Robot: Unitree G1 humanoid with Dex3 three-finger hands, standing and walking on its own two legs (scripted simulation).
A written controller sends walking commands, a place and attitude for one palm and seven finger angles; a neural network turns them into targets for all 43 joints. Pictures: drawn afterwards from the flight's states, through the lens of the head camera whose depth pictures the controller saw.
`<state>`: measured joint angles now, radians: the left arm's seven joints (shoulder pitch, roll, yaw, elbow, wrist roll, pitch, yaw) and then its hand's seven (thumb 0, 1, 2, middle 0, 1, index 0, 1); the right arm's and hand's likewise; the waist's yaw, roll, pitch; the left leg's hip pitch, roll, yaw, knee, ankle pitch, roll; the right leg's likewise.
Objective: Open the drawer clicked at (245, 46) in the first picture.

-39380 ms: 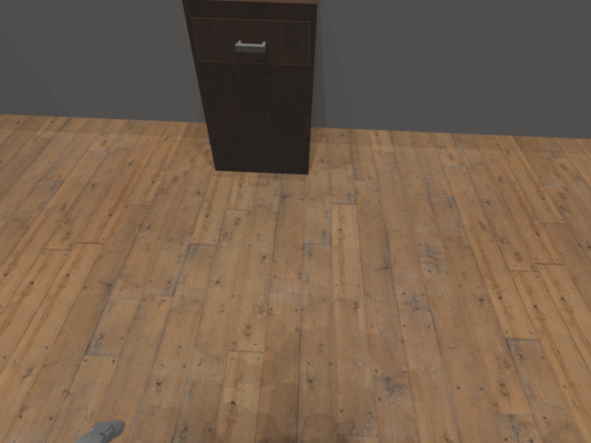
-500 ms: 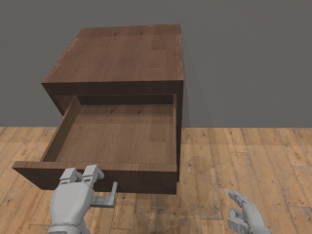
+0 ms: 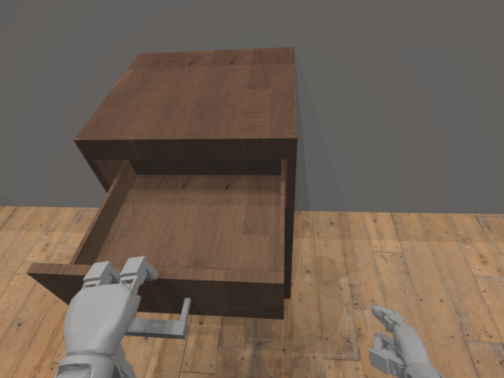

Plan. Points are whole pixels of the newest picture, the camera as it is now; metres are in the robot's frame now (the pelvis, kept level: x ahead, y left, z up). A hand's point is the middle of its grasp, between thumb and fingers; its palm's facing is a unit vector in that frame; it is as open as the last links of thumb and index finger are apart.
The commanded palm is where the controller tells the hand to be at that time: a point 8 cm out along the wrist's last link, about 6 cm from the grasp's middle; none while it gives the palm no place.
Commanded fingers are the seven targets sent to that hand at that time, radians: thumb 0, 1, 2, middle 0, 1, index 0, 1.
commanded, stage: lift the hand off the handle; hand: left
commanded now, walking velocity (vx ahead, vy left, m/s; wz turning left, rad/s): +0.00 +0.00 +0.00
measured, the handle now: (157, 315) +0.24 +0.21 -0.07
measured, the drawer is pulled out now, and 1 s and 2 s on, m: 0.29 0.29 0.29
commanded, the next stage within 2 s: draw the hand back to the body in 0.66 s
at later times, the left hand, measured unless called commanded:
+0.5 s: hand (111, 314) +0.19 +0.22 +0.07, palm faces +0.06 -0.16 -0.98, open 13.9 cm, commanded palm +0.16 +0.22 +0.13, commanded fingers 0.00 -0.50 0.30 -0.30 -1.20 -0.30 -1.20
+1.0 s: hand (92, 304) +0.19 +0.24 +0.09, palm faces +0.08 -0.14 -0.99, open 13.9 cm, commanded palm +0.16 +0.23 +0.15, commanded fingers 0.00 -0.50 0.30 -0.30 -1.20 -0.30 -1.20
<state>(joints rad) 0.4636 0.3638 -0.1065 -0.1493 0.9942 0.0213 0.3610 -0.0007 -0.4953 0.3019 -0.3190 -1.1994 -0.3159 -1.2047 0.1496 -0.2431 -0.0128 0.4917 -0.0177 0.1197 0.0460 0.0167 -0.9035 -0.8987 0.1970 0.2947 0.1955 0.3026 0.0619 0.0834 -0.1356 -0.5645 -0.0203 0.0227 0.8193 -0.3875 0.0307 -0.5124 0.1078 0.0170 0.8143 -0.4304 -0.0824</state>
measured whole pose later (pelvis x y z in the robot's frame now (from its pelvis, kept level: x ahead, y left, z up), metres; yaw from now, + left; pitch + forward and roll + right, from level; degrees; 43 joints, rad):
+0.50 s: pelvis +0.01 +0.01 +0.01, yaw -1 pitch +6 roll +0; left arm 0.55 0.39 -0.08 -0.33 0.95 0.02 0.29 0.00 -0.50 0.30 -0.32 -1.20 -0.31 -1.20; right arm 0.14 -0.25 -0.01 0.48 -0.02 0.12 0.07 0.02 -0.90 -0.90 0.20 0.29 0.19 0.30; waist 0.09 0.09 -0.13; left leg -0.49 -0.02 0.03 0.76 -0.38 0.04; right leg -0.43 0.11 0.03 0.74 -0.41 -0.07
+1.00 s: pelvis +0.01 +0.02 +0.01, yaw -1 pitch +4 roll -1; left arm 0.52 0.43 -0.06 -0.37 0.93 0.07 0.24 0.00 -0.49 0.30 -0.32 -1.20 -0.32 -1.20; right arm 0.14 -0.23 0.02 0.49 0.01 0.14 0.07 0.02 -0.90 -0.90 0.20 0.29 0.20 0.30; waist 0.09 0.10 -0.11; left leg -0.43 -0.03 0.04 0.71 -0.35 0.06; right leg -0.37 0.10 0.05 0.69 -0.38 -0.06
